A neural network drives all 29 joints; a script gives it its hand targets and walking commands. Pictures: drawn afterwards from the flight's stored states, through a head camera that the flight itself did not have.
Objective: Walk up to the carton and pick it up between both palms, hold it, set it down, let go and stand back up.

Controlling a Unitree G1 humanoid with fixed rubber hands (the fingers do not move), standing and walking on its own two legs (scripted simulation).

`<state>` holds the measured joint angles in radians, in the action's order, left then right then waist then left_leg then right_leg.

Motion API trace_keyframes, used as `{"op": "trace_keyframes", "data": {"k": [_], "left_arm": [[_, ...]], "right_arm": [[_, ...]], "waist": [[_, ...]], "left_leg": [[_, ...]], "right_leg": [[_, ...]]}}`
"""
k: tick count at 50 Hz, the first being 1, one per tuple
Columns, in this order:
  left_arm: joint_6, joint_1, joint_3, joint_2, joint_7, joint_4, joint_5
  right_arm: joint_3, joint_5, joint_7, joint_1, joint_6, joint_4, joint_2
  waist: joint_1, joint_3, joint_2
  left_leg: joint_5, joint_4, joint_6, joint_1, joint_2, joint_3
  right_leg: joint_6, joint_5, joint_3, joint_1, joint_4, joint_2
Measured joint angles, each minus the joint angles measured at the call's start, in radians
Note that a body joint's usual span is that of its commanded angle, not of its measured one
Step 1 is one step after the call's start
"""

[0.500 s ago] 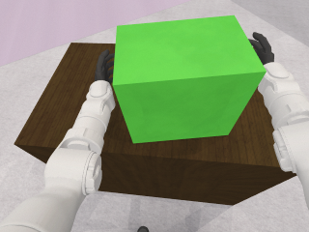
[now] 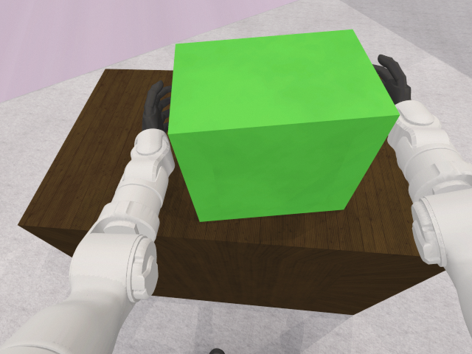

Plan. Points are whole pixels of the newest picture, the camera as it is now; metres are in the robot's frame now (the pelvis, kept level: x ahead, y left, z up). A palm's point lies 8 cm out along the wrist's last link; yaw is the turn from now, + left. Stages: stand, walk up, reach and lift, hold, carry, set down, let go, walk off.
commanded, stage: reach and lift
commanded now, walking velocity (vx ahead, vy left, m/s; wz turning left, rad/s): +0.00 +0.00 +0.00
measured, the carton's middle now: (268, 135) +0.48 +0.04 +0.06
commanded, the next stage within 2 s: none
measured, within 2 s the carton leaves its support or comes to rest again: leaves its support in 1.16 s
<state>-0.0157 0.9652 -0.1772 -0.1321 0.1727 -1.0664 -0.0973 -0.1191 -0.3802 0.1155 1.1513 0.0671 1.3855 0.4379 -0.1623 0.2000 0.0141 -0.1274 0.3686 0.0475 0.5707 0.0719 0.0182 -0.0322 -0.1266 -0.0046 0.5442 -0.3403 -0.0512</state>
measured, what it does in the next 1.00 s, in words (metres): stands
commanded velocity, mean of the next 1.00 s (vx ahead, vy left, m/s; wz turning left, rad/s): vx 0.00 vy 0.00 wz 0.00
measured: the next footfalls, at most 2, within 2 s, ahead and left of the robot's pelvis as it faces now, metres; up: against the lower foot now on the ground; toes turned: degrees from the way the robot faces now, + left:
none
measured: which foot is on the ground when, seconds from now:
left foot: down 0.00-1.00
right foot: down 0.00-1.00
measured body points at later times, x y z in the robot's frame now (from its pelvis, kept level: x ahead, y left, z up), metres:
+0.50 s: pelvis +0.02 +0.01 +0.01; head +0.07 +0.02 +0.46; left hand +0.44 +0.23 +0.11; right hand +0.50 -0.15 +0.13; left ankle +0.01 +0.15 -0.74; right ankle +0.00 -0.10 -0.74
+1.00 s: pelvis +0.01 +0.01 +0.01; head +0.06 +0.02 +0.46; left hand +0.42 +0.24 +0.11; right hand +0.48 -0.15 +0.13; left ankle +0.01 +0.15 -0.74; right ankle +0.00 -0.10 -0.74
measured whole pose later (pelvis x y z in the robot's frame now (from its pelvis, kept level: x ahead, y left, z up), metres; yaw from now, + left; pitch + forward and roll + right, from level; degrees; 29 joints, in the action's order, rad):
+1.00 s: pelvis +0.01 +0.01 +0.01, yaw +2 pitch +9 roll +0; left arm 0.20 0.72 -0.33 -0.05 0.11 -0.65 0.14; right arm 0.24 -0.03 0.12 0.91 0.08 1.12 0.26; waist -0.07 0.08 0.02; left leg -0.12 0.28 0.03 0.31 0.04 0.03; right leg -0.02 -0.14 0.04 0.28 -0.27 -0.01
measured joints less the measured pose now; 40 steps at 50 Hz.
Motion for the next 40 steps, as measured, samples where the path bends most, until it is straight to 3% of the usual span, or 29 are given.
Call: {"op": "trace_keyframes", "data": {"k": [6,13,17,25,40], "left_arm": [[0.003,-0.02,-0.075,0.024,-0.013,0.028,0.078],[0.035,-0.081,-0.224,0.09,-0.049,0.144,0.24],[0.056,-0.117,-0.264,0.117,-0.064,0.207,0.283],[0.107,-0.169,-0.251,0.137,-0.071,0.306,0.304],[0.163,-0.22,-0.208,0.117,-0.072,0.4,0.281]], "right_arm": [[0.091,0.098,0.008,-0.018,0.015,-0.011,-0.02],[0.291,0.334,0.025,-0.064,0.043,-0.052,-0.066],[0.382,0.405,0.032,-0.11,0.055,-0.097,-0.098],[0.435,0.428,0.043,-0.17,0.057,-0.159,-0.125],[0.392,0.384,0.03,-0.207,0.042,-0.233,-0.154]], "waist": [[0.007,-0.011,0.001],[0.026,-0.04,0.003],[0.042,-0.062,0.007],[0.055,-0.09,0.02],[0.08,-0.113,0.01]], "left_leg": [[0.011,-0.031,-0.004,-0.035,-0.005,0.005],[0.033,-0.102,-0.01,-0.124,-0.016,0.013],[0.031,-0.121,-0.014,-0.176,-0.021,0.016],[0.007,-0.113,-0.02,-0.229,-0.027,0.024],[-0.008,-0.089,-0.021,-0.243,-0.026,0.025]], "right_leg": [[0.003,0.008,-0.002,-0.033,0.026,0.006],[0.009,0.024,-0.005,-0.115,0.085,0.016],[0.013,0.018,-0.004,-0.165,0.097,0.023],[0.019,-0.004,-0.003,-0.218,0.091,0.031],[0.017,-0.02,0.023,-0.239,0.073,0.035]]}}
